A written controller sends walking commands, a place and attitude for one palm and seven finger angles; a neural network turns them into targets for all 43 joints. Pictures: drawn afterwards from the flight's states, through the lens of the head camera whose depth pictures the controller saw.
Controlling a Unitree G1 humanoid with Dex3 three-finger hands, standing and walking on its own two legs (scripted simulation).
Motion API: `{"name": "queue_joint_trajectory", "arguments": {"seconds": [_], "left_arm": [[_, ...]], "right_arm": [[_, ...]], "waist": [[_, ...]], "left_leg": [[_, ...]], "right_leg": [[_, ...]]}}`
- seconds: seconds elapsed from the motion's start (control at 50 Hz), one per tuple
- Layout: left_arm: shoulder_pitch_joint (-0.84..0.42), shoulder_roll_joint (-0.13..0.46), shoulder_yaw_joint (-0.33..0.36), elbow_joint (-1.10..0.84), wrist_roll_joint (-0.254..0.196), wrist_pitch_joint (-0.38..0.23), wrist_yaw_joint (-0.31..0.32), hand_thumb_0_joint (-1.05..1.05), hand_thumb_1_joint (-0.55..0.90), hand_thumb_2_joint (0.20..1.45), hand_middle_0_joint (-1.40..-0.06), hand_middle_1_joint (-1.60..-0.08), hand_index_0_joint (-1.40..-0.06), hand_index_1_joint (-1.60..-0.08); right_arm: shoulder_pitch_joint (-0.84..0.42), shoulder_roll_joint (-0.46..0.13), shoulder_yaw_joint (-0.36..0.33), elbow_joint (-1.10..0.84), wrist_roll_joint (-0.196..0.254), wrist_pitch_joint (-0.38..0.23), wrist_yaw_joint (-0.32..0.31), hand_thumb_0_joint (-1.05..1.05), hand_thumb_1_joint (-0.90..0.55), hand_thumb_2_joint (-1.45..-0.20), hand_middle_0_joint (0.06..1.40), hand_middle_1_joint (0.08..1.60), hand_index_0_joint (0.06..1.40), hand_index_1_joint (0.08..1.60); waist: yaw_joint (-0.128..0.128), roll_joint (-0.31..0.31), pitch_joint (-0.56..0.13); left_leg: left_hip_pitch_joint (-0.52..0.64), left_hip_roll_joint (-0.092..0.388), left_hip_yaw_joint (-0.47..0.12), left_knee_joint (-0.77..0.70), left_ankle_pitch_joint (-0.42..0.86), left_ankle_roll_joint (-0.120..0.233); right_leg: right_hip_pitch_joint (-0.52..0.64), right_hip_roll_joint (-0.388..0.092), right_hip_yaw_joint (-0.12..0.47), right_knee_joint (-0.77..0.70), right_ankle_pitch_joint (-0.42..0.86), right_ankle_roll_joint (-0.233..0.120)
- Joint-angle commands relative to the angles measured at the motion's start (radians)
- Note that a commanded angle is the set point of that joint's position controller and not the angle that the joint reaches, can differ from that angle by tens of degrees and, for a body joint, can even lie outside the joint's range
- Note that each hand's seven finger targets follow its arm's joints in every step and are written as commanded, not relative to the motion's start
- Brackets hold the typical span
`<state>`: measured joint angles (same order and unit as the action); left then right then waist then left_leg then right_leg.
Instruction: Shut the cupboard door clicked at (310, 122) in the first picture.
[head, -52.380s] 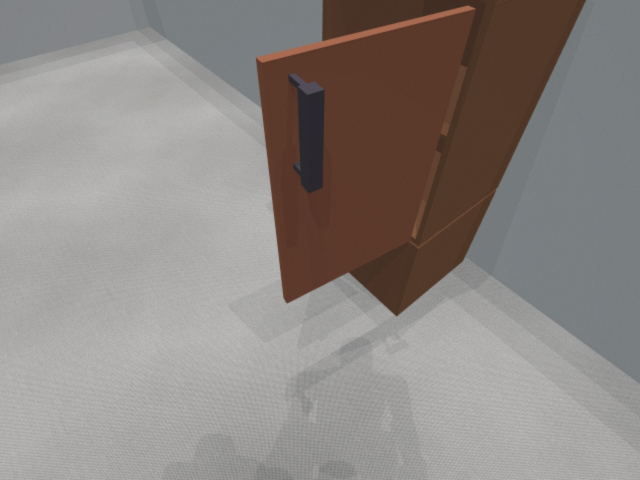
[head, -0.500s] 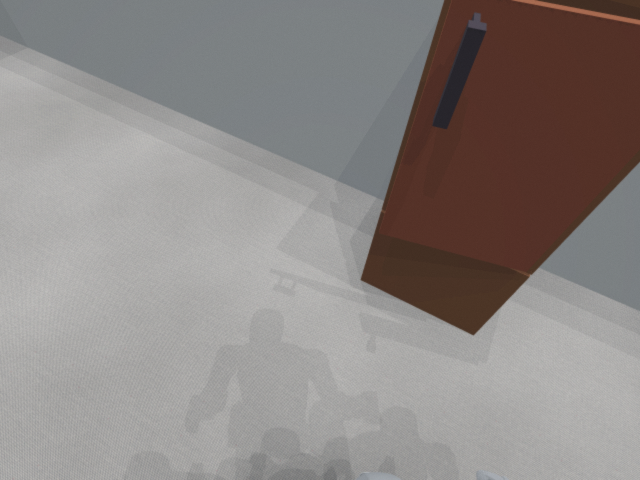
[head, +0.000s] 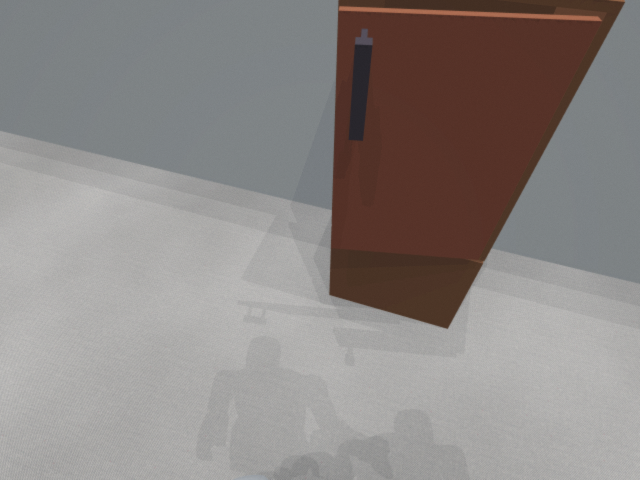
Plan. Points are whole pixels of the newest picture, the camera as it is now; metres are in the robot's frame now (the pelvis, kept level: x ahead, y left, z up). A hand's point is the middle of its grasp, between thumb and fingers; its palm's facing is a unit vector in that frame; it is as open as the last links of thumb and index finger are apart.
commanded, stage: take the last steps up to it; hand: left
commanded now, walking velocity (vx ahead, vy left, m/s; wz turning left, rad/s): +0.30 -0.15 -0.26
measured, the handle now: (360, 86) +0.70 -0.04 +0.14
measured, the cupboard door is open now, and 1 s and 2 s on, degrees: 13 13 13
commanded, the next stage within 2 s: come to a stop and stand still in 0.58 s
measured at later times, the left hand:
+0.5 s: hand (250, 400) +0.27 +0.13 -0.17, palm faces -0.22 -0.96 -0.18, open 7.4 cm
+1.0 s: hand (306, 370) +0.32 +0.04 -0.19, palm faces -0.06 -0.98 -0.20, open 7.3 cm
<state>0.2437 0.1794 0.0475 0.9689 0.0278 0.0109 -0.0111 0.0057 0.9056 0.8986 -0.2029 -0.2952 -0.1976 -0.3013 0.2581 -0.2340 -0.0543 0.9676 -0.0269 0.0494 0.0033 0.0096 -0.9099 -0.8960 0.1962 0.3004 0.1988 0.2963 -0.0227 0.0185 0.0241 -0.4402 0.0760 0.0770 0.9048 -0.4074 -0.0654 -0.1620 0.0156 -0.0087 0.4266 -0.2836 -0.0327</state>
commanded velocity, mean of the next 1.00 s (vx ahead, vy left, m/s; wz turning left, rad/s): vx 0.05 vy -0.04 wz -0.06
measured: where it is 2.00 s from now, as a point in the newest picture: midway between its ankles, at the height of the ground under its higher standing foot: outside the picture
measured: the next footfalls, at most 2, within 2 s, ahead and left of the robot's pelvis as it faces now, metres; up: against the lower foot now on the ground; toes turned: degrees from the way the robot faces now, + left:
left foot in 0.10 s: +0.08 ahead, +0.12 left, +0.00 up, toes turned +5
right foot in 0.56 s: +0.27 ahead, -0.22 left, +0.00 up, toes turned -14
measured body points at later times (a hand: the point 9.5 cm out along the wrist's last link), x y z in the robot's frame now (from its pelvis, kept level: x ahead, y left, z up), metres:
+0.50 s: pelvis +0.14 -0.05 -0.01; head +0.18 -0.05 +0.44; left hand +0.28 +0.18 -0.16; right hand +0.01 -0.26 -0.14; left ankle +0.04 +0.12 -0.74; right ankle +0.22 -0.21 -0.71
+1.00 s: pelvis +0.26 -0.13 -0.01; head +0.28 -0.12 +0.44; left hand +0.33 +0.09 -0.17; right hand +0.34 -0.37 -0.15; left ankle +0.31 -0.04 -0.74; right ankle +0.24 -0.21 -0.74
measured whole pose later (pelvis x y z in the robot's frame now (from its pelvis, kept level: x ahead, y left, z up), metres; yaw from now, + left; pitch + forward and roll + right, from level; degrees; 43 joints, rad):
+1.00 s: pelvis +0.26 -0.13 -0.01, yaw -7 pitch -1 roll -1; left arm 0.21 0.16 0.04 1.04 0.02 0.01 0.04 0.00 0.92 0.90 -0.20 -0.30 -0.20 -0.30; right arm 0.12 -0.16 -0.03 0.96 -0.01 0.05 -0.02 0.00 -0.91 -0.90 0.20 0.30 0.20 0.30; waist 0.02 0.01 0.06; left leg -0.32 0.01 0.06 0.61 -0.26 0.03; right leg -0.21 0.03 -0.14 0.55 -0.32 -0.06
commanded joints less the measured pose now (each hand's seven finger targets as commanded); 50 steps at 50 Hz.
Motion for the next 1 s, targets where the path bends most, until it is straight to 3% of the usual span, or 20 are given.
{"name": "queue_joint_trajectory", "arguments": {"seconds": [0.0, 0.04, 0.06, 0.08, 0.1, 0.16, 0.24, 0.42, 0.48, 0.5, 0.52, 0.54, 0.56, 0.58, 0.62, 0.68, 0.82, 0.86, 0.92, 0.98], "left_arm": [[0.005, 0.207, 0.056, -0.041, 0.003, -0.023, 0.007, 0.0, 0.9, 0.9, -0.2, -0.3, -0.2, -0.3], [-0.035, 0.188, 0.053, -0.042, -0.009, -0.017, -0.001, 0.0, 0.9, 0.9, -0.2, -0.3, -0.2, -0.3], [-0.018, 0.117, 0.041, -0.048, -0.016, -0.016, -0.007, 0.0, 0.9, 0.9, -0.2, -0.3, -0.2, -0.3], [-0.015, 0.065, 0.025, -0.078, -0.019, -0.014, -0.017, 0.0, 0.9, 0.9, -0.2, -0.3, -0.2, -0.3], [-0.101, 0.127, 0.029, -0.108, -0.001, -0.011, -0.02, 0.0, 0.9, 0.9, -0.2, -0.3, -0.2, -0.3], [-0.08, 0.131, 0.055, -0.071, 0.018, 0.003, -0.039, 0.0, 0.9, 0.9, -0.2, -0.3, -0.2, -0.3], [-0.034, 0.08, 0.041, -0.041, 0.006, 0.013, -0.045, 0.0, 0.9, 0.9, -0.2, -0.3, -0.2, -0.3], [-0.203, 0.057, 0.017, -0.074, -0.001, 0.001, -0.047, 0.0, 0.9, 0.9, -0.2, -0.3, -0.2, -0.3], [-0.081, 0.09, 0.03, -0.035, -0.004, -0.012, -0.041, 0.0, 0.9, 0.9, -0.2, -0.3, -0.2, -0.3], [0.028, 0.122, 0.039, 0.003, -0.001, -0.02, -0.034, 0.0, 0.9, 0.9, -0.2, -0.3, -0.2, -0.3], [0.182, 0.183, 0.058, 0.048, 0.005, -0.033, -0.025, 0.0, 0.9, 0.9, -0.2, -0.3, -0.2, -0.3], [0.29, 0.292, 0.081, 0.086, 0.008, -0.045, -0.008, 0.0, 0.9, 0.9, -0.2, -0.3, -0.2, -0.3], [0.261, 0.3, 0.074, 0.082, -0.014, -0.041, 0.002, 0.0, 0.9, 0.9, -0.2, -0.3, -0.2, -0.3], [0.16, 0.25, 0.063, 0.061, -0.013, -0.039, 0.01, 0.0, 0.9, 0.9, -0.2, -0.3, -0.2, -0.3], [0.003, 0.156, 0.035, 0.024, -0.012, -0.035, 0.023, 0.0, 0.9, 0.9, -0.2, -0.3, -0.2, -0.3], [-0.051, 0.085, 0.005, 0.016, -0.009, -0.059, 0.031, 0.0, 0.9, 0.9, -0.2, -0.3, -0.2, -0.3], [-0.006, 0.106, 0.007, 0.047, -0.013, -0.053, 0.055, 0.0, 0.9, 0.9, -0.2, -0.3, -0.2, -0.3], [0.002, 0.132, 0.02, 0.045, -0.015, -0.037, 0.061, 0.0, 0.9, 0.9, -0.2, -0.3, -0.2, -0.3], [0.021, 0.134, 0.025, 0.021, -0.014, -0.013, 0.069, 0.0, 0.9, 0.9, -0.2, -0.3, -0.2, -0.3], [0.01, 0.132, 0.022, -0.009, -0.009, 0.005, 0.071, 0.0, 0.9, 0.9, -0.2, -0.3, -0.2, -0.3]], "right_arm": [[-0.034, -0.055, -0.017, -0.093, 0.001, -0.061, -0.008, 0.0, -0.9, -0.9, 0.2, 0.3, 0.2, 0.3], [0.093, -0.069, -0.013, -0.041, -0.002, -0.08, -0.022, 0.0, -0.9, -0.9, 0.2, 0.3, 0.2, 0.3], [0.184, -0.138, -0.026, -0.01, -0.01, -0.092, -0.033, 0.0, -0.9, -0.9, 0.2, 0.3, 0.2, 0.3], [0.286, -0.249, -0.051, 0.008, -0.027, -0.097, -0.043, 0.0, -0.9, -0.9, 0.2, 0.3, 0.2, 0.3], [0.303, -0.256, -0.045, 0.007, -0.018, -0.09, -0.05, 0.0, -0.9, -0.9, 0.2, 0.3, 0.2, 0.3], [0.126, -0.159, -0.017, -0.041, -0.016, -0.095, -0.051, 0.0, -0.9, -0.9, 0.2, 0.3, 0.2, 0.3], [0.171, -0.117, -0.003, -0.006, -0.011, -0.116, -0.056, 0.0, -0.9, -0.9, 0.2, 0.3, 0.2, 0.3], [0.232, -0.119, -0.02, 0.061, -0.016, -0.1, -0.041, 0.0, -0.9, -0.9, 0.2, 0.3, 0.2, 0.3], [0.181, -0.153, -0.032, 0.064, -0.008, -0.093, -0.042, 0.0, -0.9, -0.9, 0.2, 0.3, 0.2, 0.3], [0.169, -0.141, -0.031, 0.066, -0.003, -0.091, -0.038, 0.0, -0.9, -0.9, 0.2, 0.3, 0.2, 0.3], [0.148, -0.115, -0.025, 0.061, 0.009, -0.095, -0.03, 0.0, -0.9, -0.9, 0.2, 0.3, 0.2, 0.3], [0.183, -0.018, -0.005, 0.042, 0.026, -0.092, -0.024, 0.0, -0.9, -0.9, 0.2, 0.3, 0.2, 0.3], [0.153, -0.03, 0.0, 0.019, 0.028, -0.08, -0.029, 0.0, -0.9, -0.9, 0.2, 0.3, 0.2, 0.3], [0.125, -0.02, -0.005, 0.02, 0.028, -0.073, -0.027, 0.0, -0.9, -0.9, 0.2, 0.3, 0.2, 0.3], [0.125, -0.019, -0.005, 0.042, 0.013, -0.066, -0.026, 0.0, -0.9, -0.9, 0.2, 0.3, 0.2, 0.3], [0.143, 0.023, 0.011, 0.058, 0.003, -0.05, -0.023, 0.0, -0.9, -0.9, 0.2, 0.3, 0.2, 0.3], [0.057, 0.033, 0.026, 0.047, 0.023, -0.029, -0.031, 0.0, -0.9, -0.9, 0.2, 0.3, 0.2, 0.3], [0.044, -0.015, 0.008, 0.029, 0.018, -0.014, -0.032, 0.0, -0.9, -0.9, 0.2, 0.3, 0.2, 0.3], [0.001, -0.068, -0.008, -0.007, 0.01, -0.005, -0.037, 0.0, -0.9, -0.9, 0.2, 0.3, 0.2, 0.3], [-0.017, -0.082, -0.013, -0.041, 0.008, 0.001, -0.044, 0.0, -0.9, -0.9, 0.2, 0.3, 0.2, 0.3]], "waist": [[0.021, -0.175, 0.001], [-0.046, -0.11, -0.013], [-0.079, 0.095, -0.045], [-0.107, 0.366, -0.059], [-0.123, 0.221, -0.003], [-0.026, 0.145, 0.134], [-0.006, 0.121, 0.057], [-0.047, 0.183, 0.099], [0.019, 0.168, 0.019], [0.07, 0.096, -0.019], [0.15, -0.023, -0.115], [0.168, -0.345, -0.23], [0.142, -0.31, -0.222], [0.104, -0.23, -0.111], [0.033, -0.208, -0.067], [-0.023, -0.112, -0.057], [0.003, -0.073, -0.097], [0.002, -0.11, -0.063], [0.018, -0.028, -0.029], [0.013, 0.047, -0.017]], "left_leg": [[0.031, -0.019, 0.02, -0.23, -0.001, 0.017], [0.301, -0.038, 0.051, -0.444, 0.158, 0.019], [0.474, 0.095, -0.136, -0.568, 0.059, 0.046], [0.564, 0.389, -0.531, -0.681, -0.102, 0.142], [0.47, 0.46, -0.608, -0.733, -0.172, 0.206], [0.247, 0.343, -0.364, -0.77, -0.104, 0.138], [0.365, 0.269, -0.096, -0.689, 0.375, 0.133], [0.383, 0.257, 0.044, -0.64, 0.539, 0.152], [0.368, 0.269, 0.073, -0.506, 0.684, 0.134], [0.291, 0.231, 0.095, -0.371, 0.685, 0.109], [0.155, 0.156, 0.138, -0.159, 0.525, 0.072], [-0.075, -0.033, 0.138, 0.167, -0.181, 0.039], [-0.098, -0.02, -0.008, 0.341, -0.27, 0.068], [-0.138, 0.018, -0.045, 0.395, -0.177, 0.076], [-0.105, 0.066, -0.071, 0.36, -0.061, 0.067], [0.013, 0.048, -0.045, 0.187, -0.014, 0.043], [0.123, -0.028, -0.037, -0.273, 0.121, 0.024], [0.146, -0.015, -0.061, -0.332, 0.21, 0.036], [0.228, 0.069, -0.119, -0.294, 0.643, 0.091], [0.245, 0.121, -0.186, -0.311, 0.78, 0.135]], "right_leg": [[0.011, -0.223, 0.251, -0.159, -0.037, -0.18], [-0.149, -0.149, 0.195, -0.047, -0.075, -0.125], [-0.297, -0.064, 0.127, 0.159, -0.094, -0.07], [-0.512, 0.045, -0.02, 0.475, -0.281, -0.001], [-0.539, -0.015, 0.068, 0.625, -0.269, -0.012], [-0.535, -0.08, 0.075, 0.772, -0.055, 0.015], [-0.523, -0.074, 0.039, 0.724, 0.048, 0.046], [-0.412, -0.069, -0.083, 0.294, 0.112, 0.026], [-0.182, -0.033, -0.104, 0.175, 0.103, -0.008], [0.004, -0.003, -0.114, 0.107, 0.146, -0.02], [0.236, -0.079, -0.017, 0.045, 0.161, -0.047], [0.414, -0.349, 0.344, -0.06, 0.222, -0.143], [0.301, -0.404, 0.416, -0.157, 0.203, -0.174], [0.189, -0.37, 0.345, -0.189, 0.101, -0.178], [0.064, -0.31, 0.212, -0.164, 0.142, -0.165], [-0.066, -0.273, 0.057, -0.153, 0.486, -0.159], [0.061, -0.289, 0.079, -0.022, 0.904, -0.136], [0.045, -0.309, 0.103, 0.014, 0.829, -0.12], [-0.062, -0.264, 0.081, 0.049, 0.652, -0.069], [-0.114, -0.205, 0.057, 0.084, 0.448, -0.055]]}}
